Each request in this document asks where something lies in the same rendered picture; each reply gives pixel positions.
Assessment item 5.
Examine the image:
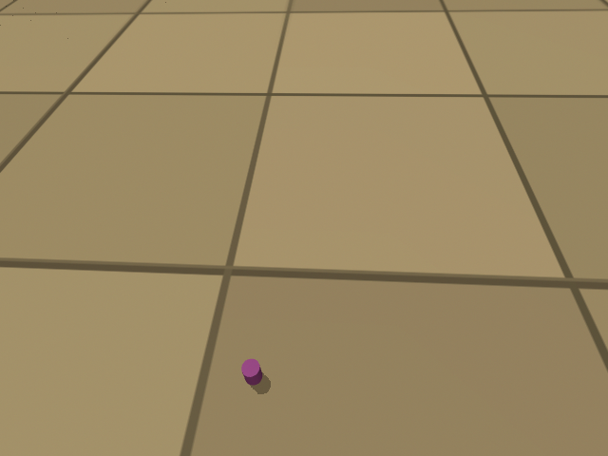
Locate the tin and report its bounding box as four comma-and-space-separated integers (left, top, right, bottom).
241, 359, 262, 385

